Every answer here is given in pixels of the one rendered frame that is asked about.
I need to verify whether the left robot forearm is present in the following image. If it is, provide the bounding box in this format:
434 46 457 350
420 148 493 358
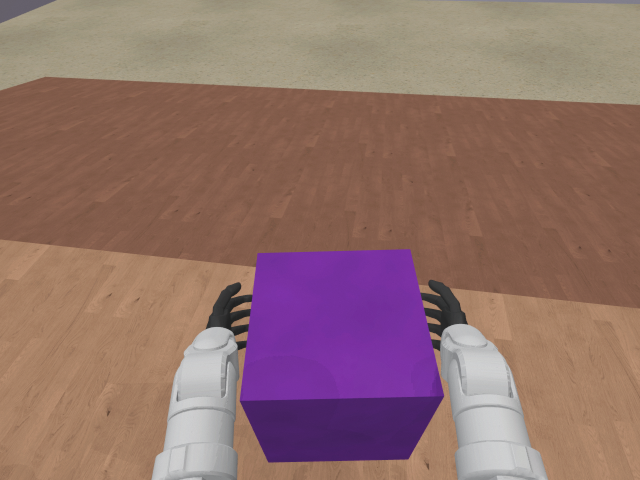
151 327 239 480

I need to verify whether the right robot hand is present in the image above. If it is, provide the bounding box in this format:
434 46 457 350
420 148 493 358
421 280 468 351

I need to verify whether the left robot hand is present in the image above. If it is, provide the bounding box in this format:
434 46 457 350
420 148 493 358
206 282 252 350

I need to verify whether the carton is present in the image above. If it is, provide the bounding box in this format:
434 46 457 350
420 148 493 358
240 249 444 463

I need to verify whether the right robot forearm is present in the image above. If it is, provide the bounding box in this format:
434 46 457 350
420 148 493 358
440 324 548 480

